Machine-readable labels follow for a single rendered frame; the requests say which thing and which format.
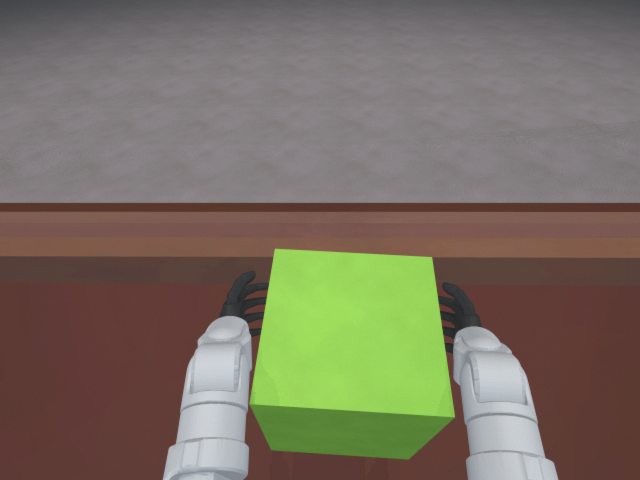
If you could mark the robot left forearm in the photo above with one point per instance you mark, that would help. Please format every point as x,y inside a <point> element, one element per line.
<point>210,441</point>

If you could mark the robot right forearm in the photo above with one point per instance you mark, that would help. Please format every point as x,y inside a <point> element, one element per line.
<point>502,427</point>

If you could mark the carton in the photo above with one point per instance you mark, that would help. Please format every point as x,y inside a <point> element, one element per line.
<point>351,358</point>

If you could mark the robot right hand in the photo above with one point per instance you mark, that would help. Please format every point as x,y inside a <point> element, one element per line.
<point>465,312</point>

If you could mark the robot left hand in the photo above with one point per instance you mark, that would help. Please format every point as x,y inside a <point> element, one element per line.
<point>235,305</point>

